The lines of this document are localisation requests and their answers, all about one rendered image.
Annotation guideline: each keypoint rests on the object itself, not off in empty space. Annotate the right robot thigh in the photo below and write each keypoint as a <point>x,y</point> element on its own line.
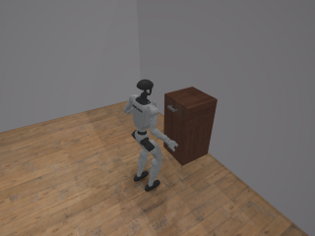
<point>154,149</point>

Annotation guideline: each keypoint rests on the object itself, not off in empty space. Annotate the cabinet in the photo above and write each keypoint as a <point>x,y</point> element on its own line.
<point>193,134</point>

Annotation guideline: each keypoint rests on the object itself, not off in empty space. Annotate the right robot upper arm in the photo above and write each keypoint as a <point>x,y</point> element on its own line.
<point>153,112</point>

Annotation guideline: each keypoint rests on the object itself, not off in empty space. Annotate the left robot upper arm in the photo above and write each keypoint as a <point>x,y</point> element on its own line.
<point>129,104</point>

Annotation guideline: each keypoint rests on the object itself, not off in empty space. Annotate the robot right hand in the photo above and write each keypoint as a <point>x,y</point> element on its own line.
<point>172,145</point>

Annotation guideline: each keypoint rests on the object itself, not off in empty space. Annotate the robot right forearm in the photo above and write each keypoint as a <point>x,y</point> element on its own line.
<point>161,136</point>

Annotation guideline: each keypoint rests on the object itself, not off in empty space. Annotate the robot torso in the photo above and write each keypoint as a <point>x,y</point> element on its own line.
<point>141,120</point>

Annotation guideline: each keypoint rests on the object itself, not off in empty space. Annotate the drawer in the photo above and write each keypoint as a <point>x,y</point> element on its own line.
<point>181,112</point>

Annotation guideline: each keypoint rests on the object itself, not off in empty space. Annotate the handle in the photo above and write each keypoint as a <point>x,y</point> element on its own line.
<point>170,108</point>

